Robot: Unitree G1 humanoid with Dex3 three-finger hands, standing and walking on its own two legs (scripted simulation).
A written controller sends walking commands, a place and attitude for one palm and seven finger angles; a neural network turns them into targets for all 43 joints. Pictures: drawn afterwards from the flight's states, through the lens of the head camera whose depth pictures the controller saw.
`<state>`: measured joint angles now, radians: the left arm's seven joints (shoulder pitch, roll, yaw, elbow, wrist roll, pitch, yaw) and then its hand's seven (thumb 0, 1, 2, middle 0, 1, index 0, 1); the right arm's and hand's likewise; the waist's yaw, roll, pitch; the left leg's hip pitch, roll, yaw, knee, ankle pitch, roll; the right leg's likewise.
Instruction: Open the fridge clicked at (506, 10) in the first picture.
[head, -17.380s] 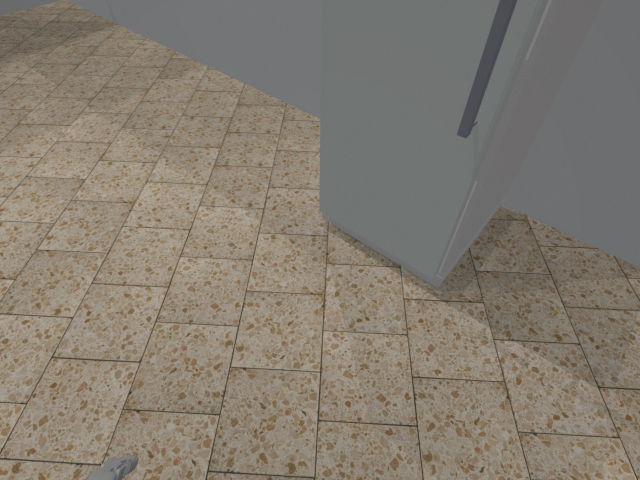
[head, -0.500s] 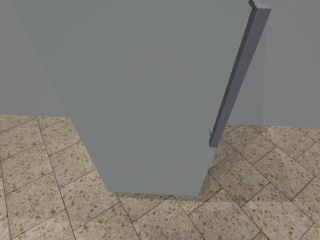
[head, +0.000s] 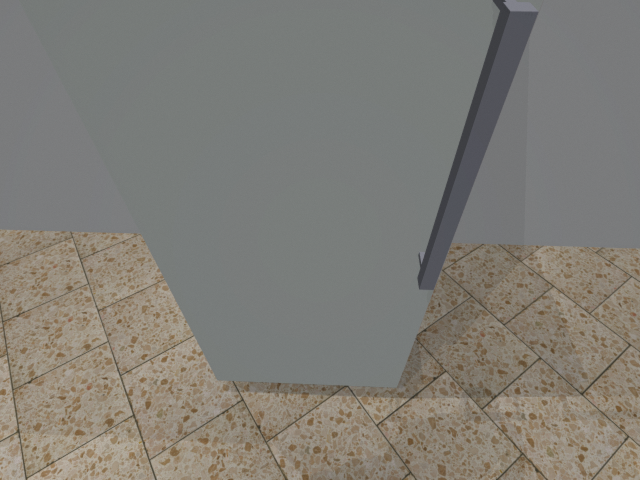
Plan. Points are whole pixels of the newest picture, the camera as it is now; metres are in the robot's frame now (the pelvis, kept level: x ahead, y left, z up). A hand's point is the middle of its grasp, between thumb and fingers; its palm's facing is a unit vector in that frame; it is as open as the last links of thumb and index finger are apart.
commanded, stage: look again from close up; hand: right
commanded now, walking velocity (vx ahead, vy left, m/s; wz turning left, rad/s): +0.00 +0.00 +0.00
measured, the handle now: (454, 177) +0.46 -0.15 +0.15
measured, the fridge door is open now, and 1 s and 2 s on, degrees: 0 0 0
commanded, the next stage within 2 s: raise the hand to about handle height in 0.18 s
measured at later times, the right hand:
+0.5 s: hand (495, 408) +0.21 -0.18 +0.02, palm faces +0.22 +0.97 -0.09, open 7.7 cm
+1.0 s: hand (504, 442) +0.18 -0.19 +0.01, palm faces -0.10 +0.99 -0.09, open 10.4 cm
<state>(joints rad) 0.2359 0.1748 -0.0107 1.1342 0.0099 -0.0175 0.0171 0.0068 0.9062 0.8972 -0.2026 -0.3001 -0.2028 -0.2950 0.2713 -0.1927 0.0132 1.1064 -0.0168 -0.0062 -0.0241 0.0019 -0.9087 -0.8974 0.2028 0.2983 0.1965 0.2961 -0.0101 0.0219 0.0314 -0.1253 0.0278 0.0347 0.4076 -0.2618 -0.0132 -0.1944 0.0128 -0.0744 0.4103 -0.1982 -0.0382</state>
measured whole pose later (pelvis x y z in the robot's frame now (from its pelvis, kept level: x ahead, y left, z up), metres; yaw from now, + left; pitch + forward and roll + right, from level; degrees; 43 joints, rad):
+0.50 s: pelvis -0.01 +0.01 -0.02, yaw -2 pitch +2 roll +0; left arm 0.25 0.22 0.00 0.78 -0.03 -0.23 0.06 0.01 0.91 0.90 -0.20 -0.30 -0.20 -0.30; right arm 0.32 -0.18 -0.10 0.13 0.18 -0.24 -0.01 0.01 -0.82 -0.86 0.21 0.35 0.20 0.35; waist 0.03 -0.03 -0.07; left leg -0.31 0.04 0.06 0.63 -0.36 0.00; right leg -0.37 0.02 -0.05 0.60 -0.26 -0.03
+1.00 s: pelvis -0.04 +0.03 -0.06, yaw -3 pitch +7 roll +2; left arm 0.19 0.20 -0.05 0.61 -0.05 -0.24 0.10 0.02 0.90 0.90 -0.21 -0.30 -0.21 -0.30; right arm 0.27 -0.36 -0.24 0.09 0.34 -0.30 0.47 0.01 -0.26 -0.62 0.25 0.71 0.24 0.71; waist -0.01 -0.04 -0.07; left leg -0.58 -0.02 0.13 0.93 -0.47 0.05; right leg -0.69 -0.05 0.03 0.97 -0.39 0.01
